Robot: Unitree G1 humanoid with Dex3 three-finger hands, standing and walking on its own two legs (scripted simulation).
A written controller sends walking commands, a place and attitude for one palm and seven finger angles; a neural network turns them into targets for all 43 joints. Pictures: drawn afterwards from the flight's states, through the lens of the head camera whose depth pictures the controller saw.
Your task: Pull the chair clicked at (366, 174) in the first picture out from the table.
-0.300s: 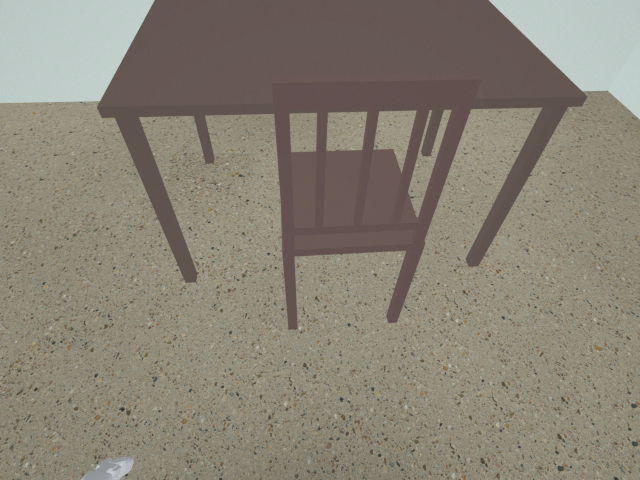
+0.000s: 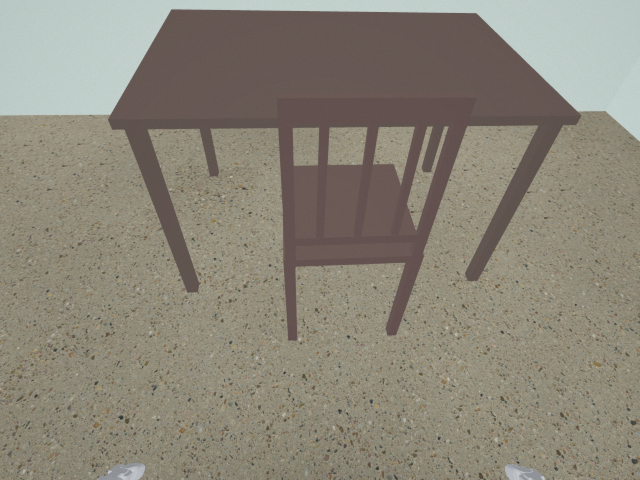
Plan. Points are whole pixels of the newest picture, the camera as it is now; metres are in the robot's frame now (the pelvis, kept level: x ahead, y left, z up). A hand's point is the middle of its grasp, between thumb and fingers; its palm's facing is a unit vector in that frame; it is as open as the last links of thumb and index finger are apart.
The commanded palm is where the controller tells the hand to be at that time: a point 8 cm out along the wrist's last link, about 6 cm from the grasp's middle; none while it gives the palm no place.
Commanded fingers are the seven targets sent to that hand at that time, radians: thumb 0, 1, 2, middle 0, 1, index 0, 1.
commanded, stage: stand and wait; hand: left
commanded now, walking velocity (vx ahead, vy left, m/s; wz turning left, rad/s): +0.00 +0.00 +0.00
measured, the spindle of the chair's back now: (364, 185) +0.74 -0.06 -0.08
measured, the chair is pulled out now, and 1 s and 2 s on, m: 0.00 0.00 0.00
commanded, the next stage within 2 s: look at it before walking up in 0.62 s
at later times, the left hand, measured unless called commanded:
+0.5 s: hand out of the picture +0.04 +0.23 -0.16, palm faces -0.01 -0.95 -0.31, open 7.4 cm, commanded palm none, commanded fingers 0.00 0.90 0.90 -0.20 -0.30 -0.20 -0.30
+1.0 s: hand out of the picture +0.04 +0.22 -0.16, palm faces -0.01 -0.95 -0.30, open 7.4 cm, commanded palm none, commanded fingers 0.00 0.90 0.90 -0.20 -0.30 -0.20 -0.30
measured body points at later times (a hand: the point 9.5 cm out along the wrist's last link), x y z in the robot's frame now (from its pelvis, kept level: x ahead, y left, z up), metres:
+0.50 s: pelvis -0.02 -0.01 +0.01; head -0.01 -0.01 +0.46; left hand +0.04 +0.27 -0.13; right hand +0.04 -0.30 -0.13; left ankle -0.02 +0.11 -0.74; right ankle -0.02 -0.14 -0.74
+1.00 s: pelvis -0.02 -0.02 +0.01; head -0.02 -0.02 +0.46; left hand +0.04 +0.27 -0.13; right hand +0.05 -0.30 -0.13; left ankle -0.02 +0.11 -0.74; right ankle -0.02 -0.14 -0.74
